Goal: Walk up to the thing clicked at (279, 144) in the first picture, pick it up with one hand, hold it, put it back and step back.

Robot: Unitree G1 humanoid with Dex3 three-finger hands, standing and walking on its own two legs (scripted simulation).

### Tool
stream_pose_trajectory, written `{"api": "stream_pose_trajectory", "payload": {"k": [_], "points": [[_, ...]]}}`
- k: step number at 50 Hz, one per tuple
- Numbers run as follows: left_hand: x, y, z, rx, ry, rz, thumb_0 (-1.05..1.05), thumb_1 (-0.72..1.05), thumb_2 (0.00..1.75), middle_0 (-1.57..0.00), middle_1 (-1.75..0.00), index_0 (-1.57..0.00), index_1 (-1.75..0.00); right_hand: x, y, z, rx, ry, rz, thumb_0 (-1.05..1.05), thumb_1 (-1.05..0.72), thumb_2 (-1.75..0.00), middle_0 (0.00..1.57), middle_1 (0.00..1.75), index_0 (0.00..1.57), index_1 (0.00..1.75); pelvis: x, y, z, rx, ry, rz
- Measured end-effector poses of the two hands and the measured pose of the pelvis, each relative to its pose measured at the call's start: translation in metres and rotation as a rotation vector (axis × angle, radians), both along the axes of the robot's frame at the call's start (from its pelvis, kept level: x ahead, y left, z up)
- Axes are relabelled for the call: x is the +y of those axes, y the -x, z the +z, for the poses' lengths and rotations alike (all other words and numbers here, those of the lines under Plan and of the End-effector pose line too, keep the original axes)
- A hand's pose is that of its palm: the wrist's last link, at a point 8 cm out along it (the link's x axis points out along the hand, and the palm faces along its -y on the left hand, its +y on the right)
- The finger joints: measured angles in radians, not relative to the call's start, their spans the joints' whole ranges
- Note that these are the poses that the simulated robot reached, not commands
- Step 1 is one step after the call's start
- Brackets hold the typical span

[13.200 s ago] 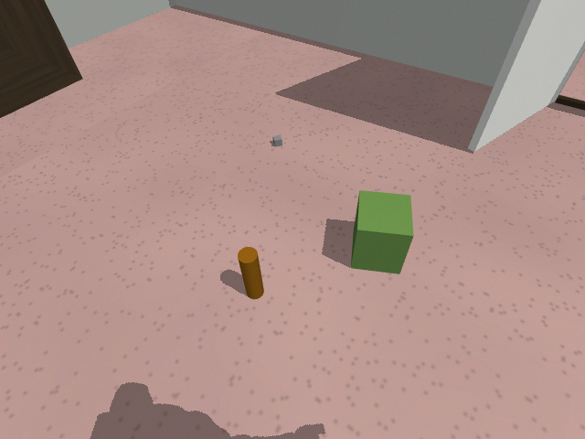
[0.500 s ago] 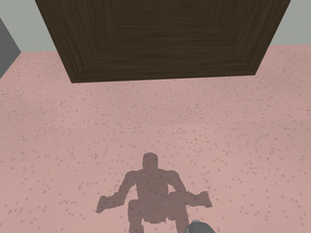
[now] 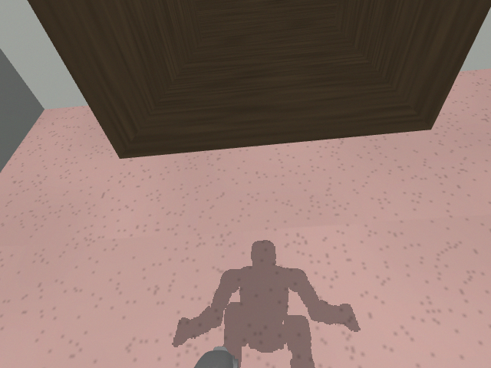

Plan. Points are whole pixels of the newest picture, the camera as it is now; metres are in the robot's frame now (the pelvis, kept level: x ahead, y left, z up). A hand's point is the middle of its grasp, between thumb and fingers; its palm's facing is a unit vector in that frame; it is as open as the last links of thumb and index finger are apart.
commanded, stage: walk up
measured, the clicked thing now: out of the picture -0.19 -1.20 -0.75
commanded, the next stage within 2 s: stand in 1.76 s
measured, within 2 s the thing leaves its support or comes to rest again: neither
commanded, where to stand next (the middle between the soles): +0.31 +0.06 m, yaw -9 degrees
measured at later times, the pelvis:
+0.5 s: pelvis +0.18 +0.07 -0.01, yaw -5 degrees
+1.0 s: pelvis +0.23 +0.11 -0.03, yaw -9 degrees
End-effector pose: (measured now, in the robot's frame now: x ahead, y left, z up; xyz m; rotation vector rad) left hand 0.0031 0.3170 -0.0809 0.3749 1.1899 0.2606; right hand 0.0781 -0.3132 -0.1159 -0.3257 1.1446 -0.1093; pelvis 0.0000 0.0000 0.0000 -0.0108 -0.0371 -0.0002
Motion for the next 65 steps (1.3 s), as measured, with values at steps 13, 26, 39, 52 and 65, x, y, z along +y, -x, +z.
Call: {"api": "stream_pose_trajectory", "payload": {"k": [13, 26, 39, 52, 65], "points": [[0.057, -0.119, -0.043, 0.062, 0.051, -0.057, 0.01, 0.90, 0.90, -0.20, -0.30, -0.21, -0.30, 0.060, -0.124, 0.025, -0.144, 0.063, -0.018, 0.00, -0.90, -0.90, 0.20, 0.30, 0.20, 0.30, 0.057, -0.102, -0.013, -0.006, 0.026, -0.039], [0.064, -0.268, -0.023, -0.025, 0.015, -0.187, 0.00, 0.90, 0.90, -0.20, -0.30, -0.21, -0.30, 0.071, -0.131, 0.009, -0.048, 0.042, -0.147, 0.00, -0.90, -0.90, 0.20, 0.30, 0.21, 0.30, 0.072, -0.182, -0.009, -0.018, -0.023, -0.098], [0.044, -0.348, -0.014, -0.125, -0.020, -0.245, 0.00, 0.90, 0.90, -0.20, -0.30, -0.21, -0.30, 0.087, -0.159, -0.031, 0.045, -0.034, -0.202, 0.00, -0.90, -0.90, 0.20, 0.30, 0.20, 0.30, 0.073, -0.219, -0.017, -0.020, -0.031, -0.143], [0.078, -0.372, -0.053, -0.068, 0.086, -0.203, 0.00, 0.90, 0.90, -0.20, -0.30, -0.21, -0.30, 0.101, -0.136, -0.003, 0.075, 0.124, -0.254, 0.00, -0.90, -0.90, 0.20, 0.30, 0.20, 0.30, 0.107, -0.229, -0.023, -0.018, -0.003, -0.152], [0.078, -0.328, -0.057, 0.072, 0.065, -0.174, 0.00, 0.90, 0.90, -0.20, -0.30, -0.21, -0.30, 0.079, -0.157, 0.000, 0.035, 0.139, -0.240, 0.00, -0.90, -0.90, 0.20, 0.30, 0.20, 0.30, 0.099, -0.223, -0.019, -0.002, -0.003, -0.172]]}}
